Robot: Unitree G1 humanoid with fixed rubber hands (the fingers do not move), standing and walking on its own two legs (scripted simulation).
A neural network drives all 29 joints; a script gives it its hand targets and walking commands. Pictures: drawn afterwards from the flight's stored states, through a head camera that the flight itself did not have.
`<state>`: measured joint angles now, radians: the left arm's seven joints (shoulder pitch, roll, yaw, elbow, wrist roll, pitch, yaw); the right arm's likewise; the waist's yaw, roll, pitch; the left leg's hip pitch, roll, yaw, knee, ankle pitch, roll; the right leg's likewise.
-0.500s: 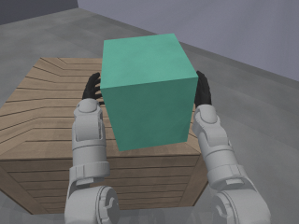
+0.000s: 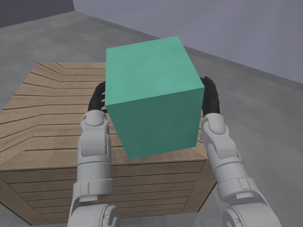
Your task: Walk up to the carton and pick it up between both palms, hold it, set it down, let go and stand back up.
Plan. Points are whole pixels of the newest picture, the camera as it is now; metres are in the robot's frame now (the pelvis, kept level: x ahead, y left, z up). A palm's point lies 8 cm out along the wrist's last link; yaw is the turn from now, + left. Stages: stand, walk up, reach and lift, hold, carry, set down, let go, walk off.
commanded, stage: set down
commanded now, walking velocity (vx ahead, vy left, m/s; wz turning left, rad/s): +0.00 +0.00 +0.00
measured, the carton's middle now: (152, 99) +0.42 +0.01 +0.15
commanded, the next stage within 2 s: none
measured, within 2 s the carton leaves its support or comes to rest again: neither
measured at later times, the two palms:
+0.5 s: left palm (105, 116) +0.40 +0.14 +0.10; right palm (204, 108) +0.40 -0.14 +0.13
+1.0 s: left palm (105, 117) +0.41 +0.15 +0.08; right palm (200, 108) +0.41 -0.13 +0.12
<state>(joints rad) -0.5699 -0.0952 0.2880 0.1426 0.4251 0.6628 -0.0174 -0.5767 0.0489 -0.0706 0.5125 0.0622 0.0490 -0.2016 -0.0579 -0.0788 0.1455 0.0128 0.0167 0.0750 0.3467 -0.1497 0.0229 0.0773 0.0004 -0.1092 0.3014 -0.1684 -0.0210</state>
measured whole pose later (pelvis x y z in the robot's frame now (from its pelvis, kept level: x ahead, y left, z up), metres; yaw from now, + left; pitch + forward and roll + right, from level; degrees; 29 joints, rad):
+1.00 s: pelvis +0.04 -0.01 +0.00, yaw +0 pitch -3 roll -1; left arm -0.64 -0.08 0.39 0.71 0.37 0.19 0.05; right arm -0.65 0.13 -0.38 0.87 -0.20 -0.28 -0.13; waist -0.01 -0.04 0.04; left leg -0.10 0.02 0.07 0.31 -0.16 0.01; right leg -0.01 0.01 -0.12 0.24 -0.17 -0.03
